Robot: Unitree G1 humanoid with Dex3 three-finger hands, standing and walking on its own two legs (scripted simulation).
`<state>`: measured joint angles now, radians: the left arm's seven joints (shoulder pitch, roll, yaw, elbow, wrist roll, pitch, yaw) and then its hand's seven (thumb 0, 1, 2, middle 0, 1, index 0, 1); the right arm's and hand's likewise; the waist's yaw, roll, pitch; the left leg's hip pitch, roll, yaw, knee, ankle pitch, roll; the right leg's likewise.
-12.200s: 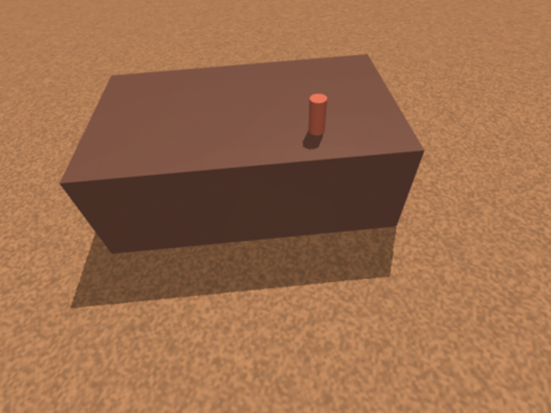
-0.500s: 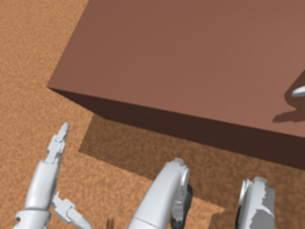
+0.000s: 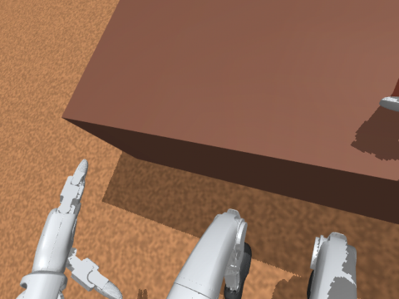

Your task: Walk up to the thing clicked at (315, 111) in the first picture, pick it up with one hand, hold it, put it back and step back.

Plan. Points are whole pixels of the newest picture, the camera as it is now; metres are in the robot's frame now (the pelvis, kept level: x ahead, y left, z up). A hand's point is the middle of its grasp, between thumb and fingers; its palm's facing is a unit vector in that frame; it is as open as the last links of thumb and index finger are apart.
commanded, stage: close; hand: right
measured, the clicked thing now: out of the picture +0.55 -0.23 -0.03
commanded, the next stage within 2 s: settle in 0.16 s
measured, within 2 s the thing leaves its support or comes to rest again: leaves its support in 0.60 s
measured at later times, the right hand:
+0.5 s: hand out of the picture +0.53 -0.23 -0.03, palm faces +0.18 +0.98 -0.01, open 9.1 cm
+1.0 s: hand out of the picture +0.52 -0.23 +0.02, palm faces +0.20 +0.98 -0.01, open 9.2 cm
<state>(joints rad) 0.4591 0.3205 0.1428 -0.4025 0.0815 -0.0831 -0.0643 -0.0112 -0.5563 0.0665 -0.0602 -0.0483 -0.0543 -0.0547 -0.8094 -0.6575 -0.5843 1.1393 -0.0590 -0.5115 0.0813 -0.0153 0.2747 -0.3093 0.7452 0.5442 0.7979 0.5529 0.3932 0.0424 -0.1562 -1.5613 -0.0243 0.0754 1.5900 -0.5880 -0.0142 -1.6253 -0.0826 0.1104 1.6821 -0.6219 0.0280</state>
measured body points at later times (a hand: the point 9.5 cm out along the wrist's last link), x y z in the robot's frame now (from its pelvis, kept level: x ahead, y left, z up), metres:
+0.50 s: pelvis +0.00 +0.00 +0.01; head +0.19 -0.09 +0.41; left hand +0.18 +0.26 +0.13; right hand +0.51 -0.28 -0.02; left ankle +0.07 +0.13 -0.52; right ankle +0.06 -0.13 -0.52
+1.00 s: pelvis +0.01 +0.00 +0.05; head +0.18 -0.09 +0.46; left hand +0.19 +0.26 +0.13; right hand +0.50 -0.29 +0.03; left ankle +0.07 +0.13 -0.52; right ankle +0.06 -0.13 -0.52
